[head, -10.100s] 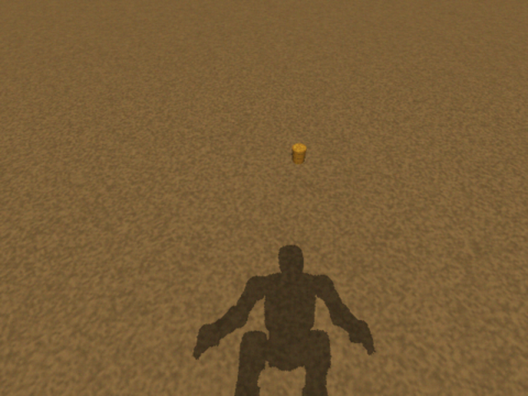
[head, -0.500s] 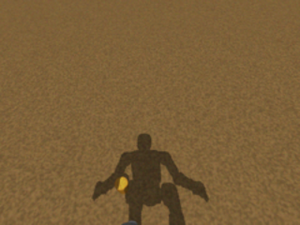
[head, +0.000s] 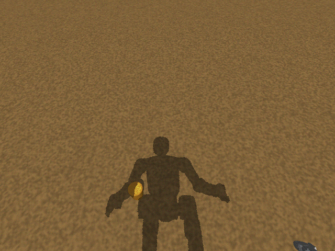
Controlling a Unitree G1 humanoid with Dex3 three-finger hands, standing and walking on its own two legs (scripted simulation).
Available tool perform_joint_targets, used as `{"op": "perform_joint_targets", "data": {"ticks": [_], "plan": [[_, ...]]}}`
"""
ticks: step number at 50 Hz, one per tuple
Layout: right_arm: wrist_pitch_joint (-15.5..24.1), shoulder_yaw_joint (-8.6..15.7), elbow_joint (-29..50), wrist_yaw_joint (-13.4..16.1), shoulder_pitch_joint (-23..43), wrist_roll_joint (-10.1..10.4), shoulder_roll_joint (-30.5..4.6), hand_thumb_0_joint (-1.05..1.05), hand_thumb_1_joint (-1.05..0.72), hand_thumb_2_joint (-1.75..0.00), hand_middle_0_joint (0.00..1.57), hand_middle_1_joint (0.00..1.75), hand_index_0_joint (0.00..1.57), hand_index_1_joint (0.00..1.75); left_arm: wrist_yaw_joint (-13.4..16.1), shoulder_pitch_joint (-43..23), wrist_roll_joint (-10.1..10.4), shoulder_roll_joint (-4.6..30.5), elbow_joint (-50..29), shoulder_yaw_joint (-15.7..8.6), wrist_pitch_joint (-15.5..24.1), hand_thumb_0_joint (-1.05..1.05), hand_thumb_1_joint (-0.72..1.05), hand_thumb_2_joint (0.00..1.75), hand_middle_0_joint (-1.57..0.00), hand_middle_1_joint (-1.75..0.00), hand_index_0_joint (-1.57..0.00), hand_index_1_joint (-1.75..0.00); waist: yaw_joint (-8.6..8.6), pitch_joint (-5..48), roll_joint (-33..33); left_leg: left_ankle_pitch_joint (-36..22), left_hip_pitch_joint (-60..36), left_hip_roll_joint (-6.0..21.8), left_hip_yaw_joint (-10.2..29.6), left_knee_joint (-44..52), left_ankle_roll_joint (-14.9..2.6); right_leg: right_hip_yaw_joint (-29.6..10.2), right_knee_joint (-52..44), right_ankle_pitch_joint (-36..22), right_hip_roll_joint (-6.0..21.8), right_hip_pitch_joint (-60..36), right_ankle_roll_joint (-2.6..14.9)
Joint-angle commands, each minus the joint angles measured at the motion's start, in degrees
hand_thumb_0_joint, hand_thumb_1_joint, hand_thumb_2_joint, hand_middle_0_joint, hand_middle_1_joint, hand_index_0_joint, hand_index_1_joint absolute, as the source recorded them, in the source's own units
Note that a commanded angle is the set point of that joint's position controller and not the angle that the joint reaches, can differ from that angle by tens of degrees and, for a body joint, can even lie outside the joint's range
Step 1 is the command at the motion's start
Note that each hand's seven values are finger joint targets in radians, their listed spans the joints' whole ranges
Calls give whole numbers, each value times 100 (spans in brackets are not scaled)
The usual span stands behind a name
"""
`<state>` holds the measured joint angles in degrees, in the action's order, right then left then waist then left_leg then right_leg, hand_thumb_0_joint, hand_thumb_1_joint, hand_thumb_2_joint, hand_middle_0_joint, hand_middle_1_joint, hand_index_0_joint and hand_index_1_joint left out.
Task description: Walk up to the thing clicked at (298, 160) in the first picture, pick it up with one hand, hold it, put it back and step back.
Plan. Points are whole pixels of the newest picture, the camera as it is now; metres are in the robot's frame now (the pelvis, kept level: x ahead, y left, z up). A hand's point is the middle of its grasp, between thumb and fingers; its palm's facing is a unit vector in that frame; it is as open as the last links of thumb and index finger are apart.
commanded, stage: walk up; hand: left
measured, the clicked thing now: (136, 191) +0.51 +0.23 -0.70
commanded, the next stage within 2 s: stand in 0.50 s
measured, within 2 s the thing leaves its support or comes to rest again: neither
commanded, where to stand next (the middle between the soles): +0.12 +0.01 m, yaw -2 degrees
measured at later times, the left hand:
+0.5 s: hand out of the picture +0.08 +0.25 -0.12, palm faces +0.03 -0.91 -0.41, open 7.4 cm
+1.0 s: hand out of the picture +0.09 +0.24 -0.13, palm faces +0.03 -0.94 -0.33, open 7.4 cm
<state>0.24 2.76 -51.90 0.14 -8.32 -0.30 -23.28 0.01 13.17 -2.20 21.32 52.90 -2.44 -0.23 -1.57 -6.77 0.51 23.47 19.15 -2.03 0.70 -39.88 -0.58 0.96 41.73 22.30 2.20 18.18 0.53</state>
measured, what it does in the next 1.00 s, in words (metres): steps on the spot: left foot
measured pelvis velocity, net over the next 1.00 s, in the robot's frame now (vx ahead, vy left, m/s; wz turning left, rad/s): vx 0.02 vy -0.01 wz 0.04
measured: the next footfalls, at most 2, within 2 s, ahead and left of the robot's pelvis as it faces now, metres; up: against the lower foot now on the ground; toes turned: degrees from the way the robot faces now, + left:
left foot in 0.50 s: +0.05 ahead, +0.13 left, +0.00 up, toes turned +2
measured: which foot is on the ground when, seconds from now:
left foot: down 0.00-0.26, up 0.28-0.48, down 0.50-1.00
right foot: down 0.00-1.00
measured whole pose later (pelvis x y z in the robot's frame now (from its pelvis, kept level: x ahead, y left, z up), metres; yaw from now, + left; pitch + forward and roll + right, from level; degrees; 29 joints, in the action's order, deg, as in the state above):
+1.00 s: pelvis +0.02 -0.01 +0.03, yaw +2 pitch -3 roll +0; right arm 1.0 0.3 -63.2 -0.5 -2.6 -0.4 -20.2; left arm -0.5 5.4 -0.3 20.1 65.2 0.2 1.1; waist -0.7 -3.1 0.1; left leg 11.8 5.9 1.5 1.1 -20.5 1.8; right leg 1.3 21.0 9.4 1.8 8.8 -1.0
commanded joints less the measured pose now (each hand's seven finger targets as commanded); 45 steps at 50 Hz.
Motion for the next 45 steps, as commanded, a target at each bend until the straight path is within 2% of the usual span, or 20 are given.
{"op": "perform_joint_targets", "data": {"ticks": [1,2,3,6,8,10,11,12,13,14,15,17,22,24,25,26,27,30,34,45], "plan": [[364,445,248,54,-469,-249,-1477,0,-90,-90,20,30,20,30,-34,33,138,744,-606,-116,154,0,90,90,-20,-30,-20,-30,224,1133,-1100,-491,-2601,1653,2810,2168,-813,-179,985,194,-173,1762,131],[361,527,257,18,-638,-123,-1875,0,-90,-90,20,30,20,30,54,-183,91,1337,-513,-293,158,0,90,90,-20,-30,-20,-30,401,902,-874,-246,-1823,2417,3526,2134,-1655,-431,1143,1436,10,1696,86],[378,534,293,4,-626,-102,-1772,0,-90,-90,20,30,20,30,47,-298,72,1469,-505,-308,189,0,90,90,-20,-30,-20,-30,351,610,-425,-304,-1291,2365,3260,2167,-1767,-552,1382,1381,91,1439,101],[407,373,321,21,-400,-72,-1478,0,-90,-90,20,30,20,30,-50,-31,131,1294,-380,-320,250,0,90,90,-20,-30,-20,-30,182,467,-818,-838,-963,1634,1929,1998,-1185,-400,636,505,161,1012,148],[318,285,356,-30,-97,-87,-1308,0,-90,-90,20,30,20,30,-67,174,145,1152,-216,-313,313,0,90,90,-20,-30,-20,-30,95,553,-1042,-1269,-115,1261,1302,1777,-924,-66,-233,36,-61,-183,90],[150,176,384,-59,94,-38,-1086,0,-90,-90,20,30,20,30,2,420,144,1033,-44,-298,358,0,90,90,-20,-30,-20,-30,-116,558,-990,-1055,511,958,840,1243,-597,120,-1185,-804,-301,-1177,77],[83,85,383,-58,23,4,-826,0,-90,-90,20,30,20,30,71,458,128,1163,-52,-318,406,0,90,90,-20,-30,-20,-30,-191,621,-662,-955,730,784,663,814,-388,-215,-1631,-1062,-121,-1520,111],[24,45,428,-72,-80,37,-598,0,-90,-90,20,30,20,30,134,515,48,1542,-44,-389,468,0,90,90,-20,-30,-20,-30,-162,545,253,-388,1119,223,423,-148,-96,-1745,-2215,-770,875,-1434,359],[-69,92,363,-28,-255,-21,-670,0,-90,-90,20,30,20,30,162,209,73,1997,-135,-442,480,0,90,90,-20,-30,-20,-30,-20,510,682,754,952,81,441,-761,-16,-3087,-2905,275,2047,-602,957],[-132,230,203,-5,-316,-40,-1039,0,-90,-90,20,30,20,30,166,-137,63,2030,-216,-452,465,0,90,90,-20,-30,-20,-30,70,321,397,930,568,244,759,-1320,-22,-3159,-2828,596,2161,-72,1300],[-139,235,131,-35,-409,-10,-1084,0,-90,-90,20,30,20,30,177,-227,73,1804,-266,-411,465,0,90,90,-20,-30,-20,-30,111,228,173,669,599,297,880,-1358,-43,-2681,-2744,571,1870,-126,1198],[-124,233,-69,-69,-623,0,-989,0,-90,-90,20,30,20,30,181,-480,43,1681,-249,-367,454,0,90,90,-20,-30,-20,-30,208,252,659,310,482,381,708,-1095,-35,-1935,-2695,671,1425,-64,923],[-48,206,-321,-148,-721,-75,-910,0,-90,-90,20,30,20,30,54,-671,44,1592,-202,-346,354,0,90,90,-20,-30,-20,-30,164,433,1024,130,-352,316,-44,168,-4,-1273,-2455,839,1067,200,772],[32,213,-456,-114,-846,-104,-873,0,-90,-90,20,30,20,30,19,-807,102,1454,-192,-258,280,0,90,90,-20,-30,-20,-30,324,508,812,-415,-914,191,-183,1153,-30,-1018,-2005,658,889,374,621],[134,182,-404,-73,-826,-109,-852,0,-90,-90,20,30,20,30,8,-770,190,1248,-83,-195,246,0,90,90,-20,-30,-20,-30,388,461,741,-971,-1346,523,450,1848,-60,-788,-1766,151,625,580,319],[220,221,-330,-31,-495,-170,-1213,0,-90,-90,20,30,20,30,2,-557,284,857,-69,-97,222,0,90,90,-20,-30,-20,-30,135,530,-250,-800,-1089,1408,1719,2392,-266,-399,-1203,-161,145,441,40],[244,234,-272,-18,-22,-146,-1526,0,-90,-90,20,30,20,30,31,-620,318,986,-22,-99,205,0,90,90,-20,-30,-20,-30,-23,472,-449,-234,-149,1681,2008,2498,-538,-333,-1259,-155,27,-344,-13],[249,91,-356,-22,419,-65,-1125,0,-90,-90,20,30,20,30,-30,-699,260,1062,270,-102,244,0,90,90,-20,-30,-20,-30,-47,594,-561,-797,-230,1068,985,2308,-178,-484,-1734,-1132,296,-1156,41],[294,43,-629,7,223,4,-1016,0,-90,-90,20,30,20,30,-30,-747,235,1116,499,-37,272,0,90,90,-20,-30,-20,-30,81,918,-504,-2374,-1056,942,631,2100,-61,-527,-1884,-2158,437,-1248,92],[172,15,-890,3,605,36,-915,0,-90,-90,20,30,20,30,1,-969,188,1136,907,51,280,0,90,90,-20,-30,-20,-30,183,734,-118,-1765,-1274,922,478,2268,-28,-555,-2414,-1915,519,-1013,20]]}}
